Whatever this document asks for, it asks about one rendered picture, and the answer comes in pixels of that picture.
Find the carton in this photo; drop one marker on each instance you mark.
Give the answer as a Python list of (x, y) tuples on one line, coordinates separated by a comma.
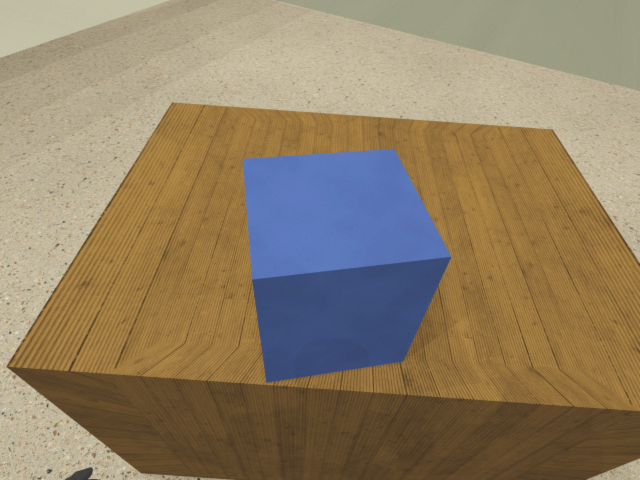
[(345, 260)]

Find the pedestal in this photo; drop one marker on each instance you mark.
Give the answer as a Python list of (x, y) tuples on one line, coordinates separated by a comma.
[(526, 365)]

